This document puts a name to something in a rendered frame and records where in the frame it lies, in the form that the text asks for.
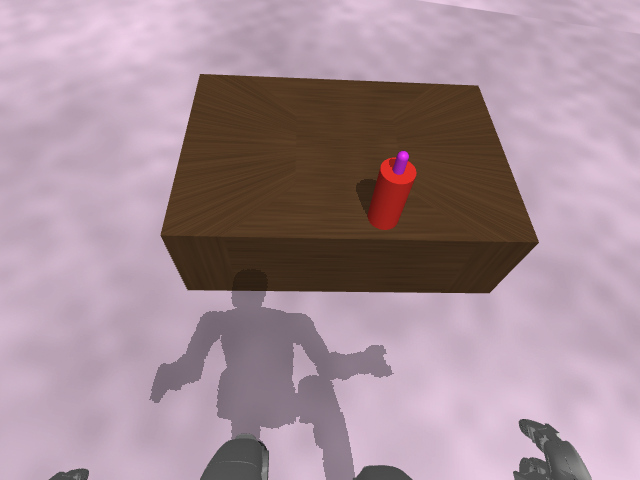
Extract bottle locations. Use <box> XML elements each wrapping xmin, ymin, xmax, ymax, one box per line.
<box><xmin>368</xmin><ymin>151</ymin><xmax>416</xmax><ymax>230</ymax></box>

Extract right robot hand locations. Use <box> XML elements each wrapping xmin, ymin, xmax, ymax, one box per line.
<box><xmin>513</xmin><ymin>419</ymin><xmax>592</xmax><ymax>480</ymax></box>

